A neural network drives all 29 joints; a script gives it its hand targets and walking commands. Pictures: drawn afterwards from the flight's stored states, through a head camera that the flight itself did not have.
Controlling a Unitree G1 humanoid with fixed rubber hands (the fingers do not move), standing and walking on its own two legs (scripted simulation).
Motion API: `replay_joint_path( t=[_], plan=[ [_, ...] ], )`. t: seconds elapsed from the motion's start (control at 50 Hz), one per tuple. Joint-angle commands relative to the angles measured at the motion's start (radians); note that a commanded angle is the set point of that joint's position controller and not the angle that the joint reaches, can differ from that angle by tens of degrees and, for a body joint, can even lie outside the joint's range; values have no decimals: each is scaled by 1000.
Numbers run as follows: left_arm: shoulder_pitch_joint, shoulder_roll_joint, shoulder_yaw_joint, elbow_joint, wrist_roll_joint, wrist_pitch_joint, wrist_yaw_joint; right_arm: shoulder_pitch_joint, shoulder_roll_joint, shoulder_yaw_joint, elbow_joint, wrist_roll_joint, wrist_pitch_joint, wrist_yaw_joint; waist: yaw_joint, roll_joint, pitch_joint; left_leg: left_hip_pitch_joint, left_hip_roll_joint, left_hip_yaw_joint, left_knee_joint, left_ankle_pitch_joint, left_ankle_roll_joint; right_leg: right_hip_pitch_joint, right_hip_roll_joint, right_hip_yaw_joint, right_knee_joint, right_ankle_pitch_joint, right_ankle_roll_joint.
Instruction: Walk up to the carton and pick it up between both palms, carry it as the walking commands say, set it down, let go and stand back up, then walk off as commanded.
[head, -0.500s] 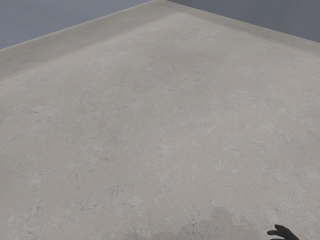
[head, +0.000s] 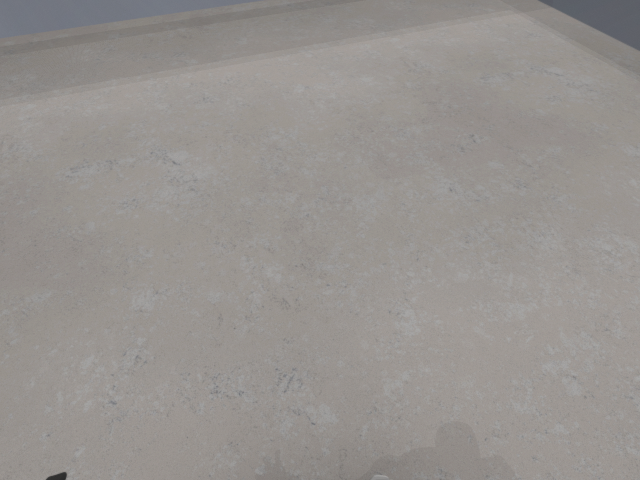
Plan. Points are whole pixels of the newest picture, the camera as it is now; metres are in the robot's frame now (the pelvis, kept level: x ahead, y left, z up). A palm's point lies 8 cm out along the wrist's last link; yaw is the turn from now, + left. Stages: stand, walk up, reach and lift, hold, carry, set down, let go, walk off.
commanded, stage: walk up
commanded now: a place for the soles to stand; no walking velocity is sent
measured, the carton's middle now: out of the picture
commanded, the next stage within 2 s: none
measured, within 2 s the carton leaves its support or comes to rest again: neither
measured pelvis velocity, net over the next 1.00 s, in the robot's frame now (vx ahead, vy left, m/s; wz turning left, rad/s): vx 0.40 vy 0.14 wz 0.67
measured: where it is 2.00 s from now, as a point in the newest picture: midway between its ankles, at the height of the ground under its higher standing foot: (146, 329)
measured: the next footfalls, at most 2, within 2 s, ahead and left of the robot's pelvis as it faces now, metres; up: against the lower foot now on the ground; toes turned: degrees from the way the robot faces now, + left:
right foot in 0.04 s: +0.17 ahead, -0.10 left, +0.00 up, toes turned -3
left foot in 0.56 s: +0.27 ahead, +0.25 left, +0.00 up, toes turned +28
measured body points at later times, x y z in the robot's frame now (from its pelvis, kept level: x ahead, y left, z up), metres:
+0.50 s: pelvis +0.18 +0.03 +0.00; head +0.20 +0.01 +0.45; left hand +0.06 +0.38 -0.07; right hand +0.47 -0.20 -0.09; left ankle +0.22 +0.24 -0.71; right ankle +0.13 -0.10 -0.74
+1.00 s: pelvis +0.40 +0.14 +0.00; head +0.43 +0.11 +0.45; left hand +0.22 +0.46 -0.06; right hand +0.69 -0.05 -0.12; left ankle +0.33 +0.29 -0.67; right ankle +0.48 +0.06 -0.74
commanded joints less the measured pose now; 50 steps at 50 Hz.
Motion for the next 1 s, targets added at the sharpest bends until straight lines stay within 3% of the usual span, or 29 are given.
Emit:
replay_joint_path(
  t=[0.0, 0.02, 0.04, 0.06, 0.08, 0.12, 0.16, 0.2, 0.24, 0.26, 0.3, 0.38, 0.46, 0.52, 0.54, 0.56, 0.58, 0.6, 0.64, 0.68, 0.72, 0.74, 0.78, 0.8, 0.82, 0.84, 0.88, 0.92, 0.98],
  plan=[
    [209, 259, 89, 3, 4, -35, 23, -181, -202, -54, -147, 9, -35, 2, 171, 27, -203, -393, 99, -63, 87, 57, 91, 644, 12, 3, -226, 202, -46],
    [346, 364, 146, 10, 15, -39, 36, -147, -130, -18, -158, 9, -49, -9, 229, -222, -264, -557, -11, 29, 384, -105, 33, 747, -256, 301, -369, -36, -89],
    [274, 433, 143, -7, 7, -42, 44, -172, -167, -26, -162, -24, -49, -24, 188, -239, -186, -669, 22, 48, 569, -285, -24, 620, -519, 612, -523, -368, -176],
    [120, 433, 142, -67, 1, -41, 40, -135, -250, -52, -140, -25, -36, -19, 92, -132, -121, -589, 113, 0, 640, -216, -40, 443, -538, 593, -550, -463, -171],
    [44, 373, 131, -93, 1, -49, 34, -70, -268, -61, -87, -23, -34, -6, 57, -16, -94, -532, 145, 9, 642, -118, -29, 415, -435, 468, -511, -355, -147],
    [60, 322, 126, -99, 4, -53, 32, -83, -222, -50, -75, -16, -36, 20, 56, -93, -52, -504, 190, 41, 569, -45, -42, 272, -374, 276, -510, -264, -171],
    [32, 290, 113, -102, 6, -52, 22, -55, -224, -51, -50, -14, -28, 42, 40, -114, -65, -461, 200, 80, 566, 31, -48, 279, -305, 114, -477, -146, -127],
    [103, 295, 113, -82, 14, -51, 20, -130, -202, -47, -62, -2, -25, 48, 66, -53, -77, -459, 212, 107, 551, 99, -41, 284, -335, 83, -515, -132, -117],
    [53, 296, 114, -87, 17, -51, 15, -160, -181, -53, -55, -1, -21, 57, 52, -124, -10, -430, 236, 132, 451, 178, -61, 198, -301, -47, -507, -64, -98],
    [78, 302, 109, -87, 19, -48, 13, -199, -171, -34, -78, 7, -22, 63, 73, -162, 13, -444, 222, 160, 418, 184, -52, 221, -275, -81, -528, -51, -102],
    [98, 297, 109, -76, 15, -47, 8, -228, -169, -39, -66, 15, -20, 60, 77, -86, 21, -423, 230, 197, 383, 221, -70, 224, -270, -141, -517, 10, -81],
    [138, 327, 113, -50, 17, -43, 4, -304, -187, -38, -62, 25, -25, 59, 94, -117, 11, -454, 247, 188, 316, 171, -54, 369, -295, -140, -524, 12, -97],
    [186, 339, 114, -46, 12, -43, 0, -379, -173, -36, -75, 20, -35, 51, 127, -7, -43, -416, 215, 225, 157, 77, -22, 558, -326, -193, -381, 315, -119],
    [104, 321, 97, -87, 1, -29, -4, -196, -219, -54, -16, 7, -42, 20, 10, -10, -184, -95, 101, 307, 26, -89, 45, 516, -282, -249, -84, 564, -115],
    [148, 266, 78, -104, 2, -24, -5, -35, -265, -81, 19, -10, -49, 4, -65, 111, -266, 159, 84, 268, -13, -129, 108, 358, -221, -280, 191, 522, -83],
    [175, 194, 40, -119, 7, -32, -4, 96, -362, -127, 48, -17, -45, -20, -122, 292, -314, 426, 304, -116, -17, -75, 203, -5, -130, -261, 467, 222, -44],
    [134, 177, 41, -143, -2, -42, -13, 44, -392, -126, 10, 32, -42, -40, -85, 351, -252, 569, 407, -420, -73, 81, 287, -376, 28, -137, 576, -221, -3],
    [65, 258, 56, -119, 5, -37, -15, 0, -342, -111, 11, 69, -37, -44, -56, 76, -195, 388, 384, -350, -73, 25, 290, -274, -92, 12, 533, -130, -35],
    [24, 231, 49, -123, -1, -51, -24, -58, -289, -87, 6, 52, -34, -54, -25, 41, -97, 235, 309, -152, -85, 33, 214, -216, -113, -1, 351, -66, -44],
    [132, 236, 50, -82, -22, -38, -31, -138, -278, -85, -22, 47, -41, -42, 33, 109, -80, 88, 217, -15, -90, 112, 197, -55, -94, -47, 173, -61, -13],
    [125, 221, 51, -88, -14, -30, -25, -135, -269, -81, -43, 24, -50, -35, 41, 169, -79, 7, 252, -58, -113, 42, 228, -3, -74, -78, 98, -80, -2],
    [156, 228, 59, -69, -15, -33, -22, -149, -266, -82, -57, 16, -51, -32, 61, 125, -80, -84, 239, -48, -91, -47, 228, 90, -65, -87, 26, -31, 8],
    [291, 261, 86, -22, 6, -47, -15, -231, -216, -62, -89, 10, -55, -23, 163, 32, -114, -358, 174, 20, 68, -241, 149, 424, -28, -70, -88, 174, -31],
    [429, 326, 117, 13, 16, -46, -1, -252, -165, -47, -106, 6, -64, -21, 243, -134, -173, -611, 79, 84, 288, -378, 80, 654, -167, 85, -211, -14, -78],
    [469, 443, 142, 3, 22, -52, 18, -252, -117, -26, -117, -1, -71, -32, 275, -372, -168, -732, -8, 114, 578, -345, 26, 672, -466, 509, -487, -465, -156],
    [312, 426, 118, -55, 18, -55, 30, -260, -182, -52, -98, -8, -64, -40, 197, -134, -102, -715, 78, 4, 684, -243, 0, 531, -554, 624, -544, -595, -168],
    [189, 354, 110, -102, 21, -75, 27, -160, -206, -53, -32, -3, -73, -16, 116, -15, -38, -645, 141, -14, 725, -66, 5, 456, -447, 442, -505, -349, -150],
    [116, 325, 104, -101, 19, -75, 17, -118, -201, -59, -9, -1, -76, 2, 70, -118, -12, -586, 193, 45, 644, -37, -19, 374, -402, 258, -505, -235, -171],
    [166, 283, 91, -80, 5, -75, 7, -166, -193, -52, -1, 2, -73, 11, 91, -127, 2, -533, 189, 89, 506, 74, -37, 375, -330, 37, -477, 37, -154]
  ],
)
